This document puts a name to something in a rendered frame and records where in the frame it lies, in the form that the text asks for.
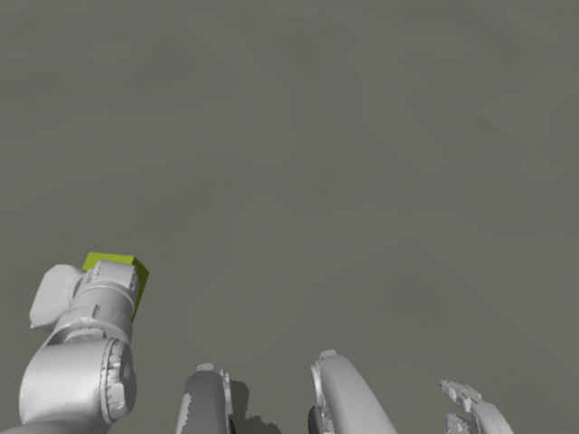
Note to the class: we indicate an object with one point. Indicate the left robot hand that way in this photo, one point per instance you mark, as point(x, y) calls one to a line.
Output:
point(51, 300)

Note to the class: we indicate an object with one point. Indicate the carton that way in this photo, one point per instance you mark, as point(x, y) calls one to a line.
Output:
point(142, 272)

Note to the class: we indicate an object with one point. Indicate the left robot arm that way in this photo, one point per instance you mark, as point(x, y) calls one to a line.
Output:
point(82, 380)

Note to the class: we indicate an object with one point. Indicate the right robot hand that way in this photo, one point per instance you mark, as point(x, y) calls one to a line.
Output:
point(486, 418)

